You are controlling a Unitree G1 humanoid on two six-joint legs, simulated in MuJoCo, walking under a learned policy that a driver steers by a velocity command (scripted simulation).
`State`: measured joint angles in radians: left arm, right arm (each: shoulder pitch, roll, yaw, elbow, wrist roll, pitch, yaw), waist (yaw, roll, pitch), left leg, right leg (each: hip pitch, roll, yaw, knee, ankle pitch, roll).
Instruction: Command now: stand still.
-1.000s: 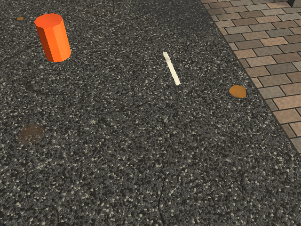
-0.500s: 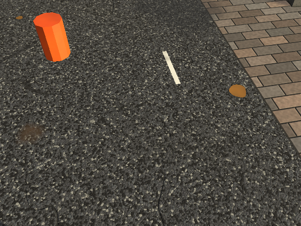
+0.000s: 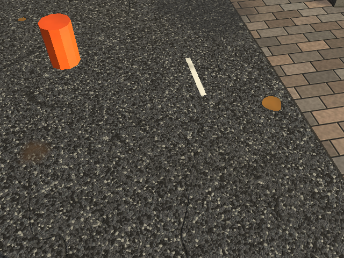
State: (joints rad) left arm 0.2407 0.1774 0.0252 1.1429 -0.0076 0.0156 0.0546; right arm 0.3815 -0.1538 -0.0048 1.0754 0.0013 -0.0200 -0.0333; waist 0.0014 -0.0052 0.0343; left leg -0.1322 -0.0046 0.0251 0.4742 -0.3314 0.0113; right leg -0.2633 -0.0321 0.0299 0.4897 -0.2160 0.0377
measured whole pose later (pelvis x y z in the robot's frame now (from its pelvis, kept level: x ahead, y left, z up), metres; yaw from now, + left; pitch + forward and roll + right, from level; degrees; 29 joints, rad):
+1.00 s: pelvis +0.42 +0.01 +0.01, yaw +0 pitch +0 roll +1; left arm 0.22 0.25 0.06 0.94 -0.02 -0.09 0.02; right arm 0.27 -0.23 -0.05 0.99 0.00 -0.11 0.04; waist -0.03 -0.04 0.02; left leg -0.21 -0.07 0.09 0.34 -0.14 0.08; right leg -0.59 -0.12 0.04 1.15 -0.26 -0.05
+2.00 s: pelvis +0.99 -0.01 +0.00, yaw -11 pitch +2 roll +0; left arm 0.34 0.27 0.08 0.92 -0.04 -0.07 0.02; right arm 0.10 -0.24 -0.06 0.87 0.00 -0.12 0.01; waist 0.02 -0.03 0.02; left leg -0.37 0.01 0.06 0.49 -0.16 0.02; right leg -0.41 -0.01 0.06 1.17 -0.42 -0.04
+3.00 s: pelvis +1.49 -0.24 -0.01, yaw -41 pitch +2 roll +1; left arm 0.35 0.28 0.06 0.77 -0.02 -0.05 0.02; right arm 0.10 -0.27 -0.06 0.77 0.00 -0.12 0.04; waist 0.03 -0.02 0.01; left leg -0.42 -0.04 0.01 0.53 -0.15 0.04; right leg -0.29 0.08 0.15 1.09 -0.50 -0.02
